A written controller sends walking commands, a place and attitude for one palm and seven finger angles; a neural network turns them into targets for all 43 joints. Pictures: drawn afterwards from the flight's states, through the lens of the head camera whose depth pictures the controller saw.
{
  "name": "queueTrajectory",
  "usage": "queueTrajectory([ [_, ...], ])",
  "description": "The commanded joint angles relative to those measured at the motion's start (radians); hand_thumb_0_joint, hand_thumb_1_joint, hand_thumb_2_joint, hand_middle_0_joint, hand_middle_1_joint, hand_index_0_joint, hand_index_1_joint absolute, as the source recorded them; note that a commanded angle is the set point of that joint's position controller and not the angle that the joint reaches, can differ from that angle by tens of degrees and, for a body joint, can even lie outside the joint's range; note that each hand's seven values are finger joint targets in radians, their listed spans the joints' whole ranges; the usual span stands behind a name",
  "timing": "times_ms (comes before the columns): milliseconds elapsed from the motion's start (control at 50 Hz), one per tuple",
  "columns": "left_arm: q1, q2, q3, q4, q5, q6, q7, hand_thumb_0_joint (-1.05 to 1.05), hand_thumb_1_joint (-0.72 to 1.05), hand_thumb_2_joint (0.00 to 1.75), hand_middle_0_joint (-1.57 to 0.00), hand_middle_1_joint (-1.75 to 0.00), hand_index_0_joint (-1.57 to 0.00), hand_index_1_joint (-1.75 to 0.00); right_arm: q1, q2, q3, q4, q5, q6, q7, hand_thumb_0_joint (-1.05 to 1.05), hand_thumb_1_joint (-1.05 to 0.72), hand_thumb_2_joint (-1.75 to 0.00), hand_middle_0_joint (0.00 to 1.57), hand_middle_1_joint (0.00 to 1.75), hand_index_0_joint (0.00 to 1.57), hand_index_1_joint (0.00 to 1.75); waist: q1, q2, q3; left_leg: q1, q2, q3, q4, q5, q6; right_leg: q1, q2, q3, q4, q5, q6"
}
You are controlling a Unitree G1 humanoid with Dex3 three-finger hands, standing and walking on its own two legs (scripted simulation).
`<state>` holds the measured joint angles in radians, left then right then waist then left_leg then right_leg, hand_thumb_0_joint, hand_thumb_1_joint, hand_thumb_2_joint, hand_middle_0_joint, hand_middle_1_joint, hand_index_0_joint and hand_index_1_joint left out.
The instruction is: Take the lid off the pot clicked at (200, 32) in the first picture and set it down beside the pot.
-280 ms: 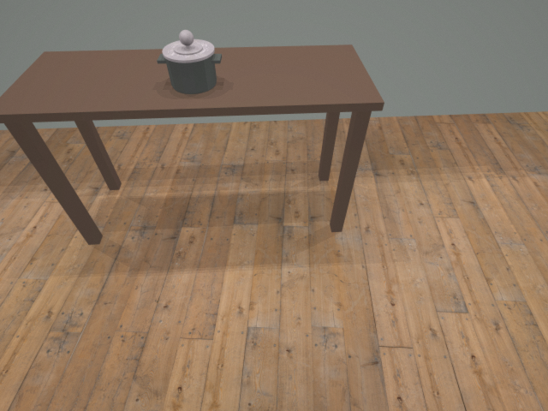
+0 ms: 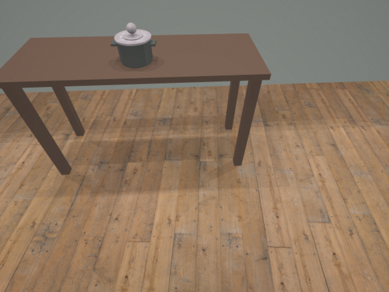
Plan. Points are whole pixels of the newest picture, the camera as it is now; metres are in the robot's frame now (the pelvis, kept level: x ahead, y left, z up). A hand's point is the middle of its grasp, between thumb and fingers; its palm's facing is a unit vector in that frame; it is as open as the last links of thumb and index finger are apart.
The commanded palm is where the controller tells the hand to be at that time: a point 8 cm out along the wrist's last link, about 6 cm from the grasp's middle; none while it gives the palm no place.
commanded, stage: look at it before walking up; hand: left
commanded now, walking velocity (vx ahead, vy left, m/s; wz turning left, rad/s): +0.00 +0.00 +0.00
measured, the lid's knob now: (131, 28) +1.11 +0.34 +0.07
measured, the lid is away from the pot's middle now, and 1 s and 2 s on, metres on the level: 0.00 0.00 0.00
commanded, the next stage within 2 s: walk to a spot facing it in 0.36 s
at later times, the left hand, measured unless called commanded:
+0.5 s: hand out of the picture +0.07 +0.24 -0.16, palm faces -0.01 -0.95 -0.32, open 7.4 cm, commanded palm none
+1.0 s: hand out of the picture +0.09 +0.27 -0.18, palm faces +0.18 -0.97 -0.16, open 7.4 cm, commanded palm none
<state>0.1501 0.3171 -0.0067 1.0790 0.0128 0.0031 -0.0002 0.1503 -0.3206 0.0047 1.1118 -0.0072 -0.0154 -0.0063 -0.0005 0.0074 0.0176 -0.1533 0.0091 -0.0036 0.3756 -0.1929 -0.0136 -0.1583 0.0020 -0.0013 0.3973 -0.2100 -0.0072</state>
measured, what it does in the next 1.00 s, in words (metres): walks ahead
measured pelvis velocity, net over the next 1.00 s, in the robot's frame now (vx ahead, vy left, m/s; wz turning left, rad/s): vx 0.12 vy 0.09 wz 0.18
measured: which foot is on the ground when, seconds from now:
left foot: down 0.00-1.00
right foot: down 0.00-0.80, up 0.82-1.00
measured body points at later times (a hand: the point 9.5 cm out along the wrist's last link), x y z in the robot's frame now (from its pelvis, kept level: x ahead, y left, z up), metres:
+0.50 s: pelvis +0.01 +0.00 +0.00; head +0.01 +0.00 +0.45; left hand +0.07 +0.29 -0.13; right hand +0.08 -0.28 -0.14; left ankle +0.01 +0.13 -0.74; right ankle +0.00 -0.11 -0.74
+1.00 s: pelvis +0.12 +0.09 +0.00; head +0.13 +0.11 +0.45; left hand +0.08 +0.32 -0.17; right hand +0.09 -0.14 -0.15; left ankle +0.06 +0.14 -0.74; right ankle +0.14 -0.05 -0.66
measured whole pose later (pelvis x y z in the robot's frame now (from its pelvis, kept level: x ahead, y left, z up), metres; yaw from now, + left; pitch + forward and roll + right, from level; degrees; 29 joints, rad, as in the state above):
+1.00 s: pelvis +0.12 +0.09 +0.00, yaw +10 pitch +0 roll +0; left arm 0.31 0.20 0.05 1.07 0.03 0.00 -0.02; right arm 0.45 -0.12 -0.01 1.11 -0.01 -0.07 -0.02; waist -0.01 -0.05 0.01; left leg -0.11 -0.06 0.09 0.38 -0.28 0.09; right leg -0.54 -0.10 -0.05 1.14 -0.24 0.02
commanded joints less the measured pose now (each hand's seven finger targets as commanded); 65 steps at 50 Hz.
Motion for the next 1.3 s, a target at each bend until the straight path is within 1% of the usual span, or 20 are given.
queueTrajectory([
  [0, -0.038, 0.21, 0.04, -0.063, 0.0, -0.027, 0.013, 0.0, 0.9, 0.9, -0.2, -0.3, -0.2, -0.3, -0.04, -0.191, -0.034, -0.064, -0.001, -0.018, -0.008, 0.0, -0.9, -0.9, 0.2, 0.3, 0.2, 0.3, 0.002, -0.016, -0.026, 0.009, 0.103, -0.097, -0.061, 0.091, 0.035, -0.017, -0.114, 0.116, -0.089, 0.059, -0.023],
  [440, -0.025, 0.201, 0.038, -0.049, -0.001, -0.029, 0.014, 0.0, 0.9, 0.9, -0.2, -0.3, -0.2, -0.3, -0.039, -0.187, -0.032, -0.054, 0.0, -0.02, -0.011, 0.0, -0.9, -0.9, 0.2, 0.3, 0.2, 0.3, 0.001, -0.019, -0.04, 0.035, 0.108, -0.095, -0.071, 0.134, 0.034, 0.009, -0.116, 0.109, -0.093, 0.121, -0.018],
  [480, 0.046, 0.097, 0.019, -0.022, -0.001, -0.012, 0.018, 0.0, 0.9, 0.9, -0.2, -0.3, -0.2, -0.3, 0.02, -0.076, -0.007, -0.033, -0.007, -0.002, -0.005, 0.0, -0.9, -0.9, 0.2, 0.3, 0.2, 0.3, 0.003, -0.024, -0.052, 0.012, 0.086, -0.073, -0.033, 0.016, 0.023, 0.019, -0.117, 0.092, -0.083, -0.043, -0.002],
  [520, 0.083, 0.118, 0.03, -0.023, 0.007, 0.001, 0.011, 0.0, 0.9, 0.9, -0.2, -0.3, -0.2, -0.3, 0.043, -0.068, -0.012, -0.037, -0.013, 0.01, 0.0, 0.0, -0.9, -0.9, 0.2, 0.3, 0.2, 0.3, 0.016, -0.068, 0.022, -0.106, 0.049, -0.059, 0.014, -0.212, 0.033, -0.001, -0.131, 0.118, -0.115, -0.312, -0.017],
  [560, 0.136, 0.161, 0.053, -0.031, 0.012, 0.005, 0.009, 0.0, 0.9, 0.9, -0.2, -0.3, -0.2, -0.3, 0.045, -0.051, -0.018, -0.064, -0.017, 0.019, 0.004, 0.0, -0.9, -0.9, 0.2, 0.3, 0.2, 0.3, 0.04, -0.182, 0.082, -0.268, -0.004, 0.006, 0.174, -0.297, 0.026, 0.022, -0.223, 0.224, -0.202, -0.511, -0.071],
  [600, 0.181, 0.187, 0.071, -0.049, 0.015, -0.004, 0.014, 0.0, 0.9, 0.9, -0.2, -0.3, -0.2, -0.3, 0.015, -0.058, -0.034, -0.105, -0.014, 0.019, 0.01, 0.0, -0.9, -0.9, 0.2, 0.3, 0.2, 0.3, 0.059, -0.218, 0.112, -0.363, 0.023, 0.023, 0.398, -0.315, 0.029, 0.018, -0.353, 0.34, -0.285, -0.567, -0.153],
  [640, 0.158, 0.168, 0.081, -0.061, 0.018, -0.029, 0.015, 0.0, 0.9, 0.9, -0.2, -0.3, -0.2, -0.3, 0.024, -0.041, -0.043, -0.124, -0.011, 0.005, 0.021, 0.0, -0.9, -0.9, 0.2, 0.3, 0.2, 0.3, 0.033, -0.148, 0.126, -0.393, 0.066, 0.011, 0.463, -0.285, 0.036, 0.03, -0.375, 0.282, -0.26, -0.41, -0.182],
  [680, 0.142, 0.149, 0.081, -0.074, 0.02, -0.039, 0.012, 0.0, 0.9, 0.9, -0.2, -0.3, -0.2, -0.3, 0.067, -0.002, -0.043, -0.125, -0.007, -0.002, 0.031, 0.0, -0.9, -0.9, 0.2, 0.3, 0.2, 0.3, 0.006, -0.115, 0.118, -0.312, 0.067, 0.043, 0.391, -0.257, 0.036, -0.014, -0.347, 0.163, -0.21, -0.297, -0.165],
  [740, 0.111, 0.114, 0.082, -0.079, 0.014, -0.036, 0.008, 0.0, 0.9, 0.9, -0.2, -0.3, -0.2, -0.3, 0.258, 0.036, -0.045, -0.075, -0.008, -0.016, 0.029, 0.0, -0.9, -0.9, 0.2, 0.3, 0.2, 0.3, -0.07, -0.068, 0.078, 0.015, 0.008, 0.135, 0.161, -0.126, 0.033, -0.184, -0.255, -0.02, -0.044, -0.283, -0.093],
  [760, 0.12, 0.069, 0.071, -0.083, 0.008, -0.032, 0.001, 0.0, 0.9, 0.9, -0.2, -0.3, -0.2, -0.3, 0.373, -0.004, -0.059, -0.041, -0.011, -0.023, 0.019, 0.0, -0.9, -0.9, 0.2, 0.3, 0.2, 0.3, -0.105, 0.071, 0.045, 0.124, 0.014, 0.064, 0.07, -0.186, 0.044, -0.24, -0.178, -0.099, 0.185, -0.223, -0.059],
  [780, 0.132, -0.011, 0.058, -0.111, -0.003, -0.028, -0.009, 0.0, 0.9, 0.9, -0.2, -0.3, -0.2, -0.3, 0.472, -0.108, -0.091, -0.02, -0.024, -0.033, 0.008, 0.0, -0.9, -0.9, 0.2, 0.3, 0.2, 0.3, -0.13, 0.38, 0.031, 0.209, 0.268, -0.39, -0.133, -0.404, 0.135, -0.467, -0.05, -0.177, 0.539, -0.334, 0.013],
  [800, 0.069, -0.018, 0.049, -0.162, 0.01, -0.035, -0.007, 0.0, 0.9, 0.9, -0.2, -0.3, -0.2, -0.3, 0.529, -0.142, -0.094, -0.022, -0.014, -0.036, -0.006, 0.0, -0.9, -0.9, 0.2, 0.3, 0.2, 0.3, -0.129, 0.33, 0.058, 0.202, 0.368, -0.606, -0.253, -0.443, 0.2, -0.595, -0.022, -0.068, 0.697, -0.389, 0.01],
  [820, 0.06, -0.013, 0.058, -0.162, 0.014, -0.04, -0.006, 0.0, 0.9, 0.9, -0.2, -0.3, -0.2, -0.3, 0.471, -0.128, -0.089, -0.039, -0.014, -0.031, -0.012, 0.0, -0.9, -0.9, 0.2, 0.3, 0.2, 0.3, -0.1, 0.195, 0.07, 0.173, 0.387, -0.604, -0.246, -0.437, 0.241, -0.621, -0.078, -0.007, 0.783, -0.319, -0.006],
  [880, 0.08, -0.032, 0.064, -0.099, 0.023, -0.043, -0.018, 0.0, 0.9, 0.9, -0.2, -0.3, -0.2, -0.3, 0.334, 0.01, -0.055, -0.065, -0.006, -0.06, -0.016, 0.0, -0.9, -0.9, 0.2, 0.3, 0.2, 0.3, -0.032, 0.038, 0.134, 0.003, 0.266, -0.354, -0.246, -0.185, 0.185, -0.537, -0.138, 0.009, 0.799, -0.071, 0.007],
  [900, 0.122, -0.052, 0.06, -0.079, 0.021, -0.039, -0.022, 0.0, 0.9, 0.9, -0.2, -0.3, -0.2, -0.3, 0.323, 0.033, -0.051, -0.054, 0.0, -0.071, -0.019, 0.0, -0.9, -0.9, 0.2, 0.3, 0.2, 0.3, -0.008, 0.023, 0.118, 0.013, 0.238, -0.267, -0.242, -0.071, 0.168, -0.51, -0.137, -0.004, 0.784, -0.017, 0.018],
  [940, 0.15, -0.073, 0.058, -0.07, 0.019, -0.031, -0.02, 0.0, 0.9, 0.9, -0.2, -0.3, -0.2, -0.3, 0.361, 0.046, -0.047, -0.034, 0.004, -0.085, -0.024, 0.0, -0.9, -0.9, 0.2, 0.3, 0.2, 0.3, -0.002, 0.05, 0.088, 0.074, 0.204, -0.161, -0.219, 0.152, 0.15, -0.517, -0.127, -0.024, 0.759, 0.018, 0.032],
  [1060, 0.036, -0.095, 0.065, -0.112, 0.01, -0.021, -0.019, 0.0, 0.9, 0.9, -0.2, -0.3, -0.2, -0.3, 0.423, 0.084, -0.041, 0.011, 0.009, -0.091, -0.037, 0.0, -0.9, -0.9, 0.2, 0.3, 0.2, 0.3, -0.02, 0.052, 0.13, 0.181, 0.208, -0.066, -0.222, 0.373, 0.15, -0.638, -0.117, -0.07, 0.643, 0.093, 0.041],
  [1180, -0.092, -0.121, 0.061, -0.157, 0.003, -0.037, -0.022, 0.0, 0.9, 0.9, -0.2, -0.3, -0.2, -0.3, 0.457, 0.089, -0.042, 0.041, -0.006, -0.085, -0.046, 0.0, -0.9, -0.9, 0.2, 0.3, 0.2, 0.3, -0.06, 0.091, 0.151, 0.239, 0.198, 0.015, -0.161, 0.643, 0.135, -0.51, -0.053, -0.134, 0.321, 0.09, -0.013],
  [1240, 0.026, -0.104, 0.069, -0.131, 0.006, -0.045, -0.011, 0.0, 0.9, 0.9, -0.2, -0.3, -0.2, -0.3, 0.417, 0.046, -0.056, 0.039, -0.005, -0.079, -0.048, 0.0, -0.9, -0.9, 0.2, 0.3, 0.2, 0.3, 0.0, 0.09, 0.081, 0.263, 0.229, 0.042, -0.002, 0.96, 0.135, -0.328, 0.013, -0.156, 0.268, 0.039, -0.068],
  [1280, 0.243, -0.072, 0.083, -0.065, 0.016, -0.058, -0.002, 0.0, 0.9, 0.9, -0.2, -0.3, -0.2, -0.3, 0.37, 0.023, -0.062, 0.026, -0.002, -0.073, -0.047, 0.0, -0.9, -0.9, 0.2, 0.3, 0.2, 0.3, 0.096, 0.07, -0.019, 0.192, 0.195, 0.066, 0.271, 0.979, 0.099, -0.058, 0.048, -0.163, 0.183, 0.078, -0.092],
])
